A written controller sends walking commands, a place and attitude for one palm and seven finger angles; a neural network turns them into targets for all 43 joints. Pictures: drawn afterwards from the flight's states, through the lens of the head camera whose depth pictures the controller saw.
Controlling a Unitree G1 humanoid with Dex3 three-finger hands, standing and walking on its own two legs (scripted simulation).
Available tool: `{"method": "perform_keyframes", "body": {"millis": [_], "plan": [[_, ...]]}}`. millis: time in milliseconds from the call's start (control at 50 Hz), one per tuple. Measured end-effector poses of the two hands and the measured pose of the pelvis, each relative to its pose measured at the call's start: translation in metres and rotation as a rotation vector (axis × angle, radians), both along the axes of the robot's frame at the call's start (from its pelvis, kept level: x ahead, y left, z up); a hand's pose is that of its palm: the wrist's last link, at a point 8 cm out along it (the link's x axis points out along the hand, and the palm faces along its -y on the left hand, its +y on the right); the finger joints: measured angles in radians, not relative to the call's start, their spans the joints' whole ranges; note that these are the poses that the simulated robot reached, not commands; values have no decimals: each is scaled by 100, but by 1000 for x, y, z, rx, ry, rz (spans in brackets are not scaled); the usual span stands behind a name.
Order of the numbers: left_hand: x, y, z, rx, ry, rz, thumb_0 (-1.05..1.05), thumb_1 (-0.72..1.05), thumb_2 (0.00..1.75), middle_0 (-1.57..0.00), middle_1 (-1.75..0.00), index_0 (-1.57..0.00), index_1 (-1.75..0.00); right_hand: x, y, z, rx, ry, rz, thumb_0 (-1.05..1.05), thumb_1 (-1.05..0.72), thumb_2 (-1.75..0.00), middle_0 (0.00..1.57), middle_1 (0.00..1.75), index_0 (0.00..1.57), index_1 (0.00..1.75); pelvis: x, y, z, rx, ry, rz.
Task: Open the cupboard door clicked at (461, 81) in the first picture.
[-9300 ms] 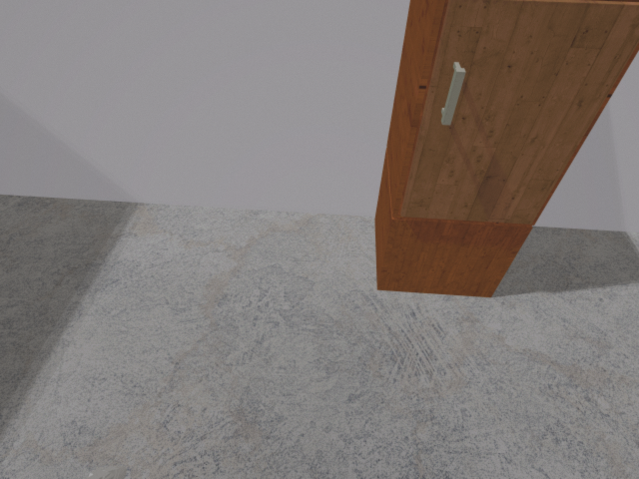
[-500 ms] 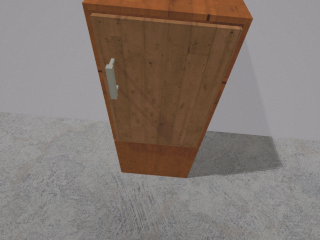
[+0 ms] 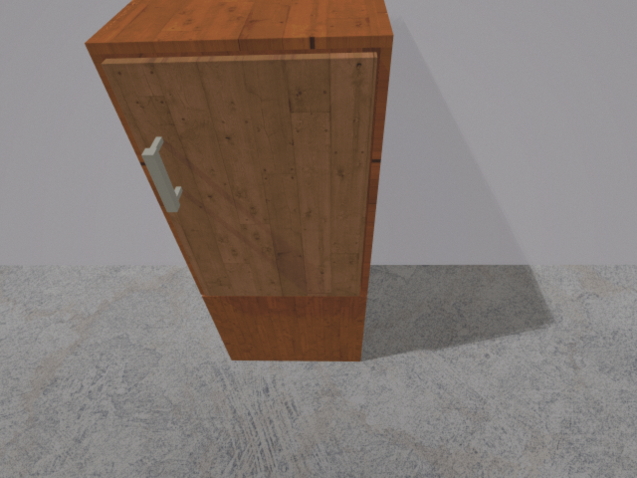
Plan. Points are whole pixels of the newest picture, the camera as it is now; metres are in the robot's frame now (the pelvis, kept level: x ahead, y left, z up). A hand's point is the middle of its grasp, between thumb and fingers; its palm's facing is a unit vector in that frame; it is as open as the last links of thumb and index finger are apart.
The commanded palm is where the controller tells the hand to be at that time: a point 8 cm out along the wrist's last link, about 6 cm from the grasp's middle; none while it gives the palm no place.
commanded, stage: come to a stop and stand still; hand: left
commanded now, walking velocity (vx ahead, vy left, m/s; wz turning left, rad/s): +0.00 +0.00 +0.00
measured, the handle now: (165, 175) +0.57 +0.29 +0.07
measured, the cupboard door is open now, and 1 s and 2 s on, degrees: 0 0 0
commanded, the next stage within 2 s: look again from close up in 0.34 s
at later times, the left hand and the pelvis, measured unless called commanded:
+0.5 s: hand out of the picture -0.04 +0.15 -0.17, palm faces +0.05 -0.99 -0.16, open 7.3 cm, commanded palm none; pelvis -0.01 +0.00 +0.00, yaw +0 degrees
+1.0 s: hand out of the picture +0.00 +0.20 -0.17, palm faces +0.02 -0.98 -0.20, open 7.4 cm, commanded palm none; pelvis -0.01 +0.03 +0.00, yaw -1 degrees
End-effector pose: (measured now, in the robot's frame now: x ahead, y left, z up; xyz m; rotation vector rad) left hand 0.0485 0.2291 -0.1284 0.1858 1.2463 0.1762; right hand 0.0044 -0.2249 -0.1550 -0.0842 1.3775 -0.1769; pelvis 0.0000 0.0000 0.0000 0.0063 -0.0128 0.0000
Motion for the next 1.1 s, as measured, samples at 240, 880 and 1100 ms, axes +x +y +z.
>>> {"method": "perform_keyframes", "body": {"millis": [240, 880, 1100], "plan": [[-50, -16, -7, -39, 97, 53, 0, 93, 90, -20, -30, -21, -30, -38, 9, 8, 23, 79, 24, 1, -91, -90, 20, 30, 20, 30, -11, -13, 7, -2, -22, 4], [-57, 26, -6, -27, 92, 16, 0, 91, 90, -20, -30, -20, -30, -33, 54, 6, 36, 6, 53, 2, -92, -90, 20, 30, 20, 30, -10, 32, 4, 3, -5, -8], [-59, 17, -10, -57, 145, 19, 0, 91, 90, -20, -30, -20, -30, -24, 49, 9, 16, 30, 55, 1, -91, -90, 20, 30, 20, 30, -2, 33, 5, 3, -4, -15]]}}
